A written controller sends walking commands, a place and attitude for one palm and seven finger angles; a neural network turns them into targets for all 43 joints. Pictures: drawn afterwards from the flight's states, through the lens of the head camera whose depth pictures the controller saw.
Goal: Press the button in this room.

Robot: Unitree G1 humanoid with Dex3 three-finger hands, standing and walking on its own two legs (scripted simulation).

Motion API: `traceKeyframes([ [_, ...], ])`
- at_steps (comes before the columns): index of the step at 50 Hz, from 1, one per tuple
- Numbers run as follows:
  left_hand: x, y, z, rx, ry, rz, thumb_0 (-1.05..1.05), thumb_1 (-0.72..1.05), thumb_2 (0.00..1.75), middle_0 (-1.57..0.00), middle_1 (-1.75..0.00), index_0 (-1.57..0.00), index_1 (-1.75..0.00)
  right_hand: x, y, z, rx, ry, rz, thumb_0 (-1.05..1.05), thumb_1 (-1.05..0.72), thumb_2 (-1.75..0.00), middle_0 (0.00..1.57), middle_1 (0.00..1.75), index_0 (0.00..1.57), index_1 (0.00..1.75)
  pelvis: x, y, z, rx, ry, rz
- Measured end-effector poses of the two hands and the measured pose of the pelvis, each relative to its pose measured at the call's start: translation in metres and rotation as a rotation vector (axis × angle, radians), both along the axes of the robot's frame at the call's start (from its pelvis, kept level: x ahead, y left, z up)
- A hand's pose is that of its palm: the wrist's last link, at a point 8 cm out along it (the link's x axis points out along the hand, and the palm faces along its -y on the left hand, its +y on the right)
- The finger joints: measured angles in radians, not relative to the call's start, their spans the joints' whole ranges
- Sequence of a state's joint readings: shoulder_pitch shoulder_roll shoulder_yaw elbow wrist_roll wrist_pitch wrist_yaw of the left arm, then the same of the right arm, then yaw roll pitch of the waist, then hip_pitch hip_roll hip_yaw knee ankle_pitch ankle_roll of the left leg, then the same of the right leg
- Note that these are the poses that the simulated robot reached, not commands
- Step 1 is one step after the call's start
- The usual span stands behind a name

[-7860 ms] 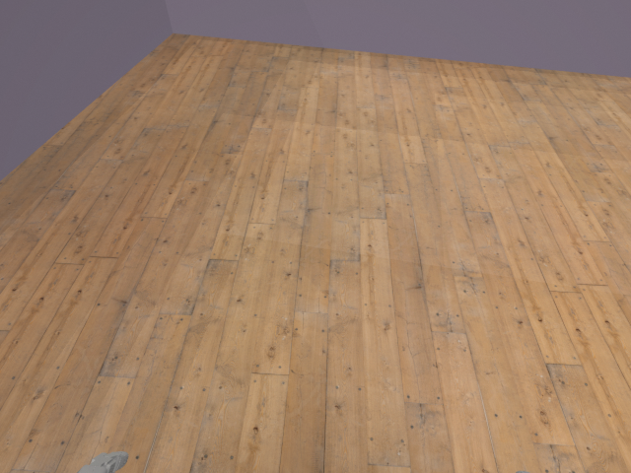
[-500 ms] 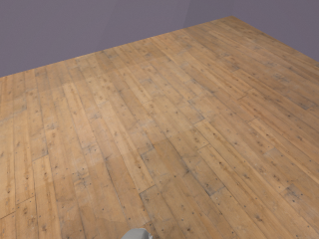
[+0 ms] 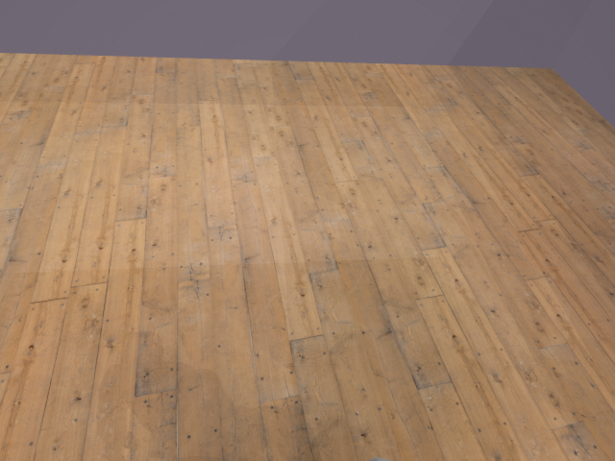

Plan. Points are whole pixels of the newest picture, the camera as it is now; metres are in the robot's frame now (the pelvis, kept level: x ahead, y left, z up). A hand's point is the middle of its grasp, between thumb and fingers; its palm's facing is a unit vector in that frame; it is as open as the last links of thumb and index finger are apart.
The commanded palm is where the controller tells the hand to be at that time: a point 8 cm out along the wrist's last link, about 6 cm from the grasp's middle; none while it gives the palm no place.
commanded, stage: turn or walk to find it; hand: left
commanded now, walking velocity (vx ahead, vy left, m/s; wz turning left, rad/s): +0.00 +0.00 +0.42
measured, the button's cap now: out of the picture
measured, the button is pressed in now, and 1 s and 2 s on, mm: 0 0 0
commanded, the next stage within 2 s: none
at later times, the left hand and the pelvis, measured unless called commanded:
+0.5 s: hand out of the picture +0.04 +0.16 -0.13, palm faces +0.21 -0.94 -0.28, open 7.3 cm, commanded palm none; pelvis -0.02 -0.04 +0.01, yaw +12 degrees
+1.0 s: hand out of the picture -0.12 +0.21 -0.18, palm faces +0.47 -0.85 -0.24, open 7.4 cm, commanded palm none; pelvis -0.06 +0.00 +0.00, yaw +25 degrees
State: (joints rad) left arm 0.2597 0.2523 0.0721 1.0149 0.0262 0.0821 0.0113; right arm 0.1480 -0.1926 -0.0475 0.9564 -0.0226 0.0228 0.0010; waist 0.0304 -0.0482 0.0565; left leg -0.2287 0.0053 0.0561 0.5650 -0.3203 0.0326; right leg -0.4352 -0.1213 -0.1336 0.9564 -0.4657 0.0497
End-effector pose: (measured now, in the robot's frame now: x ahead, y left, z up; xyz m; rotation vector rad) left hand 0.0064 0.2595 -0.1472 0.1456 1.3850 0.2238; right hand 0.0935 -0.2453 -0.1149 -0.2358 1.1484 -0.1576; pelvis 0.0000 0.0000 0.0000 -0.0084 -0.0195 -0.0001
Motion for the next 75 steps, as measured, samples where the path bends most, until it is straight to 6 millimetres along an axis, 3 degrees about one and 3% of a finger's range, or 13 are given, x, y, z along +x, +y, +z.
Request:
traceKeyframes([
  [5,0.008,0.01,0.013,0.007,-0.066,0.022,0.0,0.91,0.89,-0.2,-0.3,-0.2,-0.3,0.001,0.015,0.005,0.011,0.008,0.039,0.01,-0.9,-0.9,0.2,0.3,0.2,0.3,-0.004,0.007,0.009,-0.009,0.006,0.04],
  [10,0.02,0.008,0.022,0.029,-0.121,0.025,0.0,0.91,0.89,-0.2,-0.3,-0.2,-0.3,-0.009,0.016,-0.002,0.034,0.032,0.047,0.01,-0.9,-0.9,0.21,0.3,0.2,0.3,-0.009,0.004,0.009,0.003,0.014,0.072],
  [17,0.041,-0.017,0.033,0.063,-0.205,0.014,0.0,0.91,0.89,-0.2,-0.3,-0.2,-0.3,-0.039,-0.008,-0.025,0.067,0.117,0.041,0.01,-0.9,-0.9,0.21,0.3,0.2,0.3,-0.018,-0.018,0.003,0.022,0.027,0.128],
  [20,0.039,-0.033,0.037,0.084,-0.241,0.017,0.0,0.91,0.89,-0.2,-0.3,-0.2,-0.3,-0.048,-0.024,-0.038,0.081,0.154,0.043,0.01,-0.9,-0.9,0.21,0.3,0.2,0.3,-0.021,-0.031,-0.002,0.022,0.024,0.154],
  [28,-0.006,-0.059,0.045,0.08,-0.21,0.116,0.0,0.91,0.89,-0.2,-0.3,-0.21,-0.3,-0.047,-0.047,-0.033,0.07,0.212,0.109,0.01,-0.91,-0.9,0.2,0.3,0.2,0.3,-0.026,-0.046,0.008,0.043,0.008,0.249],
  [34,-0.047,-0.062,0.035,0.06,-0.161,0.21,0.0,0.91,0.89,-0.2,-0.3,-0.21,-0.3,-0.031,-0.043,-0.027,0.033,0.231,0.185,0.01,-0.91,-0.9,0.2,0.3,0.2,0.3,-0.03,-0.044,0.008,0.037,0.01,0.313],
  [39,-0.09,-0.052,0.02,0.036,-0.1,0.29,0.0,0.91,0.89,-0.2,-0.3,-0.21,-0.3,-0.001,-0.017,-0.021,0.002,0.19,0.279,0.01,-0.91,-0.9,0.2,0.3,0.19,0.3,-0.037,-0.033,0.003,0.024,0.017,0.362],
  [46,-0.15,-0.024,-0.007,0.008,-0.011,0.4,0.0,0.91,0.89,-0.2,-0.3,-0.2,-0.3,0.04,0.043,-0.009,-0.019,0.039,0.413,0.01,-0.91,-0.9,0.2,0.3,0.2,0.3,-0.052,-0.007,-0.008,0.009,0.014,0.415],
  [50,-0.157,-0.013,0.004,0.009,-0.011,0.425,0.0,0.91,0.89,-0.2,-0.3,-0.2,-0.3,0.044,0.064,0.003,-0.013,0.002,0.447,0.01,-0.9,-0.9,0.2,0.3,0.2,0.3,-0.056,0.001,0.003,-0.012,0.011,0.441],
  [56,-0.143,-0.001,0.019,0.046,-0.103,0.438,0.0,0.91,0.89,-0.2,-0.3,-0.2,-0.3,0.037,0.076,0.003,0.017,0.008,0.478,0.01,-0.9,-0.9,0.21,0.3,0.2,0.3,-0.06,0.003,0.009,-0.009,0.009,0.482],
  [62,-0.119,-0.005,0.029,0.086,-0.179,0.433,0.0,0.91,0.89,-0.2,-0.3,-0.2,-0.3,0.021,0.059,-0.01,0.04,0.064,0.476,0.01,-0.9,-0.9,0.21,0.3,0.2,0.3,-0.061,-0.011,0.008,0.006,0.011,0.522],
  [68,-0.102,-0.031,0.036,0.135,-0.238,0.43,0.0,0.91,0.89,-0.2,-0.3,-0.2,-0.3,0.012,0.021,-0.036,0.058,0.14,0.468,0.01,-0.9,-0.9,0.21,0.3,0.2,0.3,-0.056,-0.039,-0.003,0.027,0.023,0.568],
  [75,-0.13,-0.076,0.047,0.136,-0.207,0.514,0.0,0.91,0.89,-0.2,-0.3,-0.2,-0.3,0.017,-0.007,-0.035,0.038,0.211,0.515,0.01,-0.9,-0.9,0.2,0.3,0.2,0.3,-0.055,-0.06,0.006,0.045,0.014,0.651],
])
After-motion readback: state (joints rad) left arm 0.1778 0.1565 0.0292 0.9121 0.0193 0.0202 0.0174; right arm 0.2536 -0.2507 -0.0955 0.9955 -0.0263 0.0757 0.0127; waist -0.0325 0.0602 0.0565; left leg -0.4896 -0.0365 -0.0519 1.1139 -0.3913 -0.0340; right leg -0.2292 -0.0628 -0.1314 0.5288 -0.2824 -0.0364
